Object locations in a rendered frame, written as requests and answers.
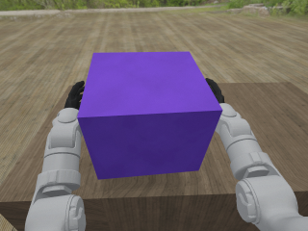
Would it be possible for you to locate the left robot hand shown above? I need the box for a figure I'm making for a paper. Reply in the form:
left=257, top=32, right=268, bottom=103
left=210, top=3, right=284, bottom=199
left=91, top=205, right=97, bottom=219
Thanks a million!
left=64, top=81, right=85, bottom=110

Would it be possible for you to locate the pedestal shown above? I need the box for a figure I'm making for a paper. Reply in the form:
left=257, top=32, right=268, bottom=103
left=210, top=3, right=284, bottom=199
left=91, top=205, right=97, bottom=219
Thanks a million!
left=0, top=82, right=308, bottom=231

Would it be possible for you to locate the right robot forearm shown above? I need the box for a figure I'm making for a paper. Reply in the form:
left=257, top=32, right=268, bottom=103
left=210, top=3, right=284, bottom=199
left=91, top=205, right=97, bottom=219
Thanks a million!
left=215, top=103, right=298, bottom=211

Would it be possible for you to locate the carton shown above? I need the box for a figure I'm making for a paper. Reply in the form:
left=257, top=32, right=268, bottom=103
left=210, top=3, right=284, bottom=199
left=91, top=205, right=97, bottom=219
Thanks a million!
left=77, top=51, right=223, bottom=180

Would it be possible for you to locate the right robot hand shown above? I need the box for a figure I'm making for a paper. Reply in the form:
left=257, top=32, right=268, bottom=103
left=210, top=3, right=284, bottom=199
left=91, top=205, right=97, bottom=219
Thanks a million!
left=205, top=78, right=225, bottom=104

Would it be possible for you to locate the left robot forearm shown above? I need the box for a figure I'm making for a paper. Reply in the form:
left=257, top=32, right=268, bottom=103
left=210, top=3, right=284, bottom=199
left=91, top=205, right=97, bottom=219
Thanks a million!
left=24, top=108, right=83, bottom=231

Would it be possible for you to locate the right robot upper arm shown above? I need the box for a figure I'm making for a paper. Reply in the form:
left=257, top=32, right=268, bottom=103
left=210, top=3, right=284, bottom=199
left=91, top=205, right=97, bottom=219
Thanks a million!
left=235, top=175, right=308, bottom=231

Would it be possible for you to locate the left robot upper arm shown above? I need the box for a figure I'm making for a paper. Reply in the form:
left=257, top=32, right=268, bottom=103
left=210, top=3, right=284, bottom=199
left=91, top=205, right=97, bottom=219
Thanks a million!
left=26, top=194, right=87, bottom=231

